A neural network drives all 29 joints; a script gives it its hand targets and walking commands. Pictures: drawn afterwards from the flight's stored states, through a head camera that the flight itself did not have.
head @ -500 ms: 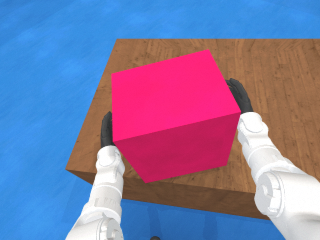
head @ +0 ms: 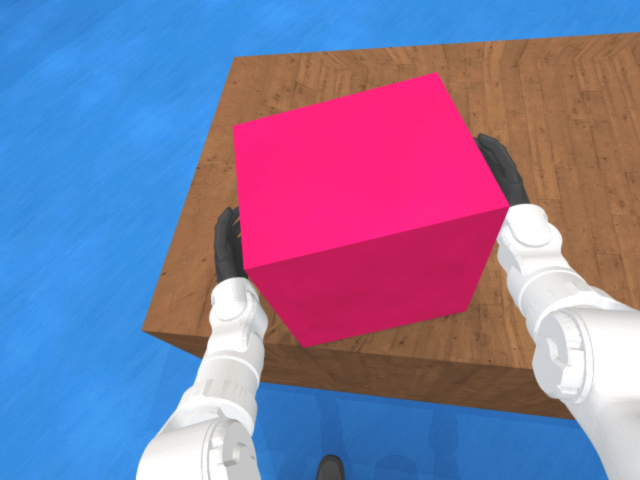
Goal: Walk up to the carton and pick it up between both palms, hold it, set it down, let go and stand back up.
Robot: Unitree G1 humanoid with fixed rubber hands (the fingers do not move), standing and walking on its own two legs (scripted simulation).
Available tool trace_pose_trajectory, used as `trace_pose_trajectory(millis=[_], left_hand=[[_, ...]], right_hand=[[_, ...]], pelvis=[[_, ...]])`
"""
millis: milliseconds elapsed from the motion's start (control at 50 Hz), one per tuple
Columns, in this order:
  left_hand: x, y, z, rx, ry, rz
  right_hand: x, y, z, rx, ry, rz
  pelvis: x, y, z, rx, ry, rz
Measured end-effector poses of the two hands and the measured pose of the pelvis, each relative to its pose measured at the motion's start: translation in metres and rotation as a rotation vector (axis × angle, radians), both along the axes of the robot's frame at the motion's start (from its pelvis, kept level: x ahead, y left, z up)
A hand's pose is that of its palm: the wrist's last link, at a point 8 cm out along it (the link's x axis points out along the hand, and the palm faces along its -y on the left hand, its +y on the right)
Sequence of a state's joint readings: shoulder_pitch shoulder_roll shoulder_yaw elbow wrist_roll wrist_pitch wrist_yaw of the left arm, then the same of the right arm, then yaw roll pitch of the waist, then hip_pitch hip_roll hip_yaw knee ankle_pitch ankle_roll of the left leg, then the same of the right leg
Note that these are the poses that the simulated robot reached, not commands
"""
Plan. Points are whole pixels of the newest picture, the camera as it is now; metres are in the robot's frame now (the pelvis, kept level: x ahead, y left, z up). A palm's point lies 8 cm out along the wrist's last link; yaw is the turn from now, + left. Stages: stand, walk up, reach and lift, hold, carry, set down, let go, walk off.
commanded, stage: set down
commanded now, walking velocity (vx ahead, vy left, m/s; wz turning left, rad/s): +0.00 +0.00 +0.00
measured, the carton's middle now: (361, 227) +0.46 +0.06 -0.04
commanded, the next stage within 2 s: none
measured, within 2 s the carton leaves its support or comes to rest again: neither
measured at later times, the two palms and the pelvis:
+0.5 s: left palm (232, 271) +0.36 +0.22 -0.01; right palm (504, 198) +0.49 -0.11 +0.01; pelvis -0.01 +0.01 -0.01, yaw -1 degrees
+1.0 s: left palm (235, 274) +0.36 +0.21 -0.01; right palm (504, 200) +0.49 -0.11 +0.01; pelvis -0.01 +0.00 -0.01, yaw -1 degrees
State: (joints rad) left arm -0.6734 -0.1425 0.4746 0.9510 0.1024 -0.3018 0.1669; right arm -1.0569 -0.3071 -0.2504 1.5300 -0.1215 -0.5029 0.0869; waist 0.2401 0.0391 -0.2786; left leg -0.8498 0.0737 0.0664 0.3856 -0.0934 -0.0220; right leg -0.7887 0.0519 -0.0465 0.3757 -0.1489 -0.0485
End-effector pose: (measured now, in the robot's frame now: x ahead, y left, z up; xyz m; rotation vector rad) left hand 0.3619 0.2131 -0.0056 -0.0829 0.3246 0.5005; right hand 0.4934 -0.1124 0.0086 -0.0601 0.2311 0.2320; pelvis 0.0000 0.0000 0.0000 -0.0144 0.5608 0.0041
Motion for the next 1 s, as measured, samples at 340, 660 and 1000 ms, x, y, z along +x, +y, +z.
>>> trace_pose_trajectory(millis=[340, 660, 1000], left_hand=[[-0.0023, 0.0024, -0.0025, -0.019, -0.019, -0.008], [0.0004, 0.0018, -0.0019, -0.023, -0.017, 0.004], [-0.0015, 0.0008, -0.0073, -0.014, -0.037, 0.004]], right_hand=[[-0.0064, 0.001, 0.0017, -0.011, 0.032, -0.01], [-0.0004, 0.0013, 0.0025, -0.019, 0.043, 0.002], [-0.004, 0.0001, -0.0015, -0.004, 0.015, -0.001]], pelvis=[[-0.0105, 0.0061, -0.0059, -0.006, 0.028, -0.014], [-0.0061, 0.0029, -0.0053, -0.001, 0.01, -0.012], [-0.0057, -0.0003, -0.0055, 0.006, 0.009, -0.019]])
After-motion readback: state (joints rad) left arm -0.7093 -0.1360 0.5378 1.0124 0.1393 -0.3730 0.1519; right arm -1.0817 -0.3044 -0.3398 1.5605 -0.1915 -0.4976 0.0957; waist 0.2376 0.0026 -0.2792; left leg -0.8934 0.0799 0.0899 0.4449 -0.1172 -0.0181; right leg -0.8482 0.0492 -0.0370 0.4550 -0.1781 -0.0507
